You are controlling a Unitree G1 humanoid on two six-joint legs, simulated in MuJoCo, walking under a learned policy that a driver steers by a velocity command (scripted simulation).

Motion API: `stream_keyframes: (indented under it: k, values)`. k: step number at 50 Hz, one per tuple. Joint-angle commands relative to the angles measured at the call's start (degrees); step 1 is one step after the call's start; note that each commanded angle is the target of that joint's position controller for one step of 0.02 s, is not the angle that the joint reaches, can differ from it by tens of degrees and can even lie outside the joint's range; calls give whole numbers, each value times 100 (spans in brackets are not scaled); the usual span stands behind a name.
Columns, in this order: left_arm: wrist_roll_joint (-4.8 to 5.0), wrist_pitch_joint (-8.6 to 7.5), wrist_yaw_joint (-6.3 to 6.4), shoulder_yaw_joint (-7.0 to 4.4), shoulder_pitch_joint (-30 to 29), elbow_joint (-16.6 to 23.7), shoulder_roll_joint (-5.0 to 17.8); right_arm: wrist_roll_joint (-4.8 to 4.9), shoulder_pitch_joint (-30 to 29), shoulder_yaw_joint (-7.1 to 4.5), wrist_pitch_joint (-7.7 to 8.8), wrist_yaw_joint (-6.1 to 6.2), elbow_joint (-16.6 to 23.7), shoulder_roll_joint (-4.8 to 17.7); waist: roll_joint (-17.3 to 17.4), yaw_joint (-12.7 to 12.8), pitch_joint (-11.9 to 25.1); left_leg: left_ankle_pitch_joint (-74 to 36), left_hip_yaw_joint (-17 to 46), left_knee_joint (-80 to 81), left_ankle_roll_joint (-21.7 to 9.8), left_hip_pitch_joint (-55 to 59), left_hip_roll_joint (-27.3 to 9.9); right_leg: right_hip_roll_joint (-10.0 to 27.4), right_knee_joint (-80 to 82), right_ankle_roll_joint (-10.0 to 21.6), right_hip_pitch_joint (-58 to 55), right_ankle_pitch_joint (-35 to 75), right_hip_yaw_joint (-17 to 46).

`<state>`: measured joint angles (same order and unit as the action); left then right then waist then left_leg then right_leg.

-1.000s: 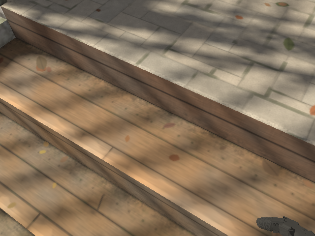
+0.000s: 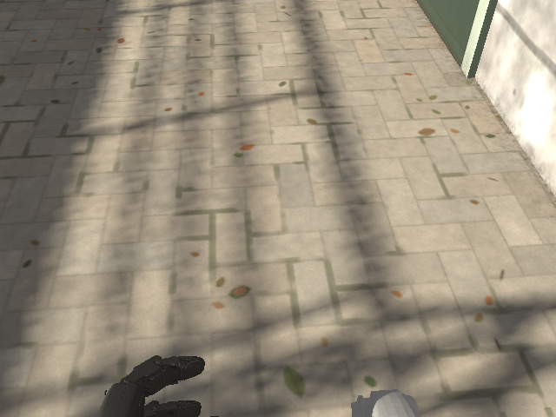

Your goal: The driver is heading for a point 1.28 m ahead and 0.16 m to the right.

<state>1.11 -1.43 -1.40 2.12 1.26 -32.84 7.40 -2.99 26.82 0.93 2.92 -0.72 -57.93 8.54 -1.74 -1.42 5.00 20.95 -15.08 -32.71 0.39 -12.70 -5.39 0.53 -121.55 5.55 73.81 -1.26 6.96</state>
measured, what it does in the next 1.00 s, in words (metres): climbs, turning right: right foot 0.17 m higher, then left foot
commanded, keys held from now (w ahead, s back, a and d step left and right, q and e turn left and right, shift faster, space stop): w+e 0.42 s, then w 0.56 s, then w+q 0.02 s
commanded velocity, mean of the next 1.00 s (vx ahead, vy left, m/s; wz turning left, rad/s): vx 0.50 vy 0.00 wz -0.38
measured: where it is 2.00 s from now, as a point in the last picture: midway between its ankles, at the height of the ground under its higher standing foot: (349, 203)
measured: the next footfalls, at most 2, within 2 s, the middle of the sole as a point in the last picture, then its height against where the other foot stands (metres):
right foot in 0.22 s outside the picture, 0.17 m higher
left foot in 0.84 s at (325, 316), level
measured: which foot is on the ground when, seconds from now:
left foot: down 0.00-0.22, up 0.24-0.82, down 0.84-1.00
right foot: up 0.00-0.20, down 0.22-0.86, up 0.88-1.00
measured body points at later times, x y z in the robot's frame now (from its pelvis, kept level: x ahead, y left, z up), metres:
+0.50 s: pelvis +0.30 -0.10 +0.17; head +0.28 -0.12 +0.62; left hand +0.39 +0.11 +0.05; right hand +0.45 -0.37 +0.11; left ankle +0.39 +0.05 -0.37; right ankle +0.28 -0.15 -0.56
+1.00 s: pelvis +0.63 -0.14 +0.18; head +0.66 -0.16 +0.63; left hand +0.82 +0.06 +0.06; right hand +0.65 -0.43 +0.07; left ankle +0.71 -0.09 -0.56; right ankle +0.49 -0.24 -0.42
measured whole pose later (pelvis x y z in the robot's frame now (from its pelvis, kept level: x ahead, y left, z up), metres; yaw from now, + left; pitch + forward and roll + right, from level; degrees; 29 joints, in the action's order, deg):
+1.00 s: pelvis +0.63 -0.14 +0.18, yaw -23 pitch +3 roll +2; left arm 0.5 -4.9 -0.3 -1.5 17.4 -43.2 15.5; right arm -1.0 13.0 -2.3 5.7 -0.4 -42.9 14.4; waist -1.3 0.1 0.6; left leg 8.3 -3.8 -25.0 -4.4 -20.3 4.0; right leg 0.9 -80.6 1.2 31.0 -18.7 4.9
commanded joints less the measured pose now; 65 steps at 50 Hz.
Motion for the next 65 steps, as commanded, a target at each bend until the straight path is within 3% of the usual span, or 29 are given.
stream_keyframes:
  k: [1,5,6,7,8,10,11,12,13,14,15,17,19,20,23,26,30,34,39,41,42,43,44,45,47,52,55,61,65]
  values:
    - [24,84,35,223,-144,406,-314,31,-67,-50,86,115,402,574,485,107,-873,-1260,1125,1498,-653,735,-1411,249,-469,-161,1488,-474,115]
    - [96,78,-96,275,-1128,934,-200,94,421,-127,-9,391,461,719,684,-192,-848,-665,1001,2179,-646,1330,-1471,817,1200,-431,1468,-599,-494]
    - [118,71,-209,427,-1502,1126,-383,245,317,-275,-82,475,464,1103,960,-191,-872,-1094,744,3164,-788,974,-1622,1133,2482,-283,515,-1713,-905]
    - [135,59,-268,430,-1892,1239,-288,358,484,-295,-147,523,403,1036,776,-340,-980,-1494,470,3391,-804,887,-1487,1101,3456,-188,-331,-2073,-1209]
    - [102,-1,-340,316,-1700,1063,-184,393,307,-257,-120,442,361,1004,749,-117,-875,-3921,-39,3146,-832,470,-1345,651,4120,69,-1974,-2554,-2035]
    - [31,-71,-328,1,-542,804,297,360,438,-333,-34,361,279,1674,1576,563,85,-10069,-72,1449,-941,1273,-1445,-298,4672,551,-3684,-2877,-2352]
    - [55,-51,-330,-303,662,525,937,318,125,-397,-10,332,555,1948,1880,1156,900,-10842,74,80,-832,1543,-1246,-653,5723,862,-4861,-2536,-1666]
    - [-8,34,-263,-568,1545,283,1609,314,6,-362,116,252,951,1591,945,1269,1584,-9331,316,-1852,-423,-508,-755,136,6632,1397,-6971,-2509,787]
    - [16,160,-131,-765,1966,41,2271,221,-122,-220,338,43,1143,961,-1133,927,2326,-1621,1200,-3990,-54,-1768,598,1129,9550,1967,-7977,-3979,4350]
    - [-164,138,-65,-667,2109,-144,1907,318,-370,-375,481,-128,1074,938,-637,824,2627,-1121,2487,-6128,-127,-2215,776,1472,10530,1530,-7946,-4256,5189]
    - [-145,56,-115,-561,2067,-394,1463,419,-712,-405,452,-140,1272,753,-321,629,1747,-1245,2504,-6985,-280,-2681,668,1398,10485,1018,-7132,-4049,4581]
    - [-176,-146,-257,-282,1557,-785,422,279,-1759,-270,510,0,2016,398,25,205,-27,-1200,2253,-8179,-736,-3669,415,993,9717,673,-5221,-2940,2887]
    - [-228,-240,-285,-225,1510,-1060,128,187,-1415,10,456,-52,2262,-93,66,-331,-177,-1270,2275,-8077,-974,-3875,277,455,9495,442,-5031,-1699,1453]
    - [-201,-262,-283,-221,1458,-1064,97,228,-1264,31,408,-54,2223,-6,137,-431,-290,-1220,2167,-8011,-980,-4116,258,377,9585,494,-4989,-1282,1138]
    - [-168,-351,-195,-223,1094,-894,383,219,-1351,-31,278,47,2192,504,278,-620,-425,-1919,1839,-5757,-686,-3808,6,151,10135,413,-4512,-616,424]
    - [-108,-446,-31,-297,1735,-1128,829,57,-2094,0,302,118,2349,464,-204,-161,-232,-2851,1409,-4225,-410,-3742,76,220,10577,394,-4974,59,380]
    - [-51,-410,172,-314,2682,-1410,936,318,-3367,-38,319,27,2637,437,-338,555,-280,-3177,1366,-1910,-219,-3968,108,694,10987,372,-6479,130,726]
    - [-66,-356,219,-385,2893,-1475,1107,438,-3910,-127,369,-203,2753,518,-378,792,-648,-2695,1382,-417,-217,-4053,212,1066,10934,505,-7673,221,846]
    - [-86,-219,231,-499,2550,-1345,1405,358,-3401,-302,458,-277,2627,845,-562,457,-577,-2132,1206,455,-407,-2287,619,1071,10274,346,-7826,2685,567]
    - [-176,-173,220,-541,2303,-1251,1499,314,-2106,-479,451,-182,2286,1215,-675,-169,102,-2031,1126,646,-671,-647,787,788,8892,160,-7706,4259,366]
    - [-284,-210,189,-513,2066,-1058,1440,239,-968,-535,443,-109,2040,1463,-540,-631,864,-2460,1760,165,-992,1285,113,577,7572,52,-6516,3362,366]
    - [-343,-319,149,-362,2765,-953,778,75,-162,-654,427,-28,1915,1937,1098,-406,1915,-2701,3973,5,-1828,3818,-1369,-434,5150,-331,-4294,-89,36]
    - [-129,-444,119,-304,3245,-1095,822,138,-195,-600,417,-25,1842,1644,2256,-330,2621,-2040,5908,1088,-2339,4133,-1853,-752,3613,-473,-3522,-2674,556]
    - [27,-510,89,-442,2731,-1015,1310,217,-726,-532,348,64,1958,1238,1656,-334,1755,-1481,5156,1281,-1998,3232,-1570,-314,3172,-478,-3093,-2264,564]
    - [-51,-548,100,-486,1583,-618,1458,239,-1267,-429,303,98,1955,1082,214,-144,555,-2368,3739,1610,-1724,1266,-1196,162,3481,-472,-3224,-1687,68]
    - [-148,-387,171,-414,1480,-260,959,271,-1307,-368,364,6,1665,984,384,395,-275,-3021,2737,2142,-1704,-137,-459,614,4783,-581,-3322,-1448,-318]
    - [-266,-423,200,-338,941,-62,831,284,-1285,-446,276,46,1676,1264,285,300,-385,-3367,2212,2103,-1512,-742,-25,500,6754,-801,-4006,-551,-574]
    - [-64,-530,108,-451,-208,274,1180,429,-559,-558,102,61,1565,1491,577,-256,-343,-2270,3110,1505,-1442,291,-426,102,8926,-817,-4384,-55,-392]
    - [-157,-650,139,-698,798,134,1531,405,-580,-540,32,96,1661,1249,688,311,351,-2343,3226,30,-944,-82,49,295,9590,-264,-6543,-156,-270]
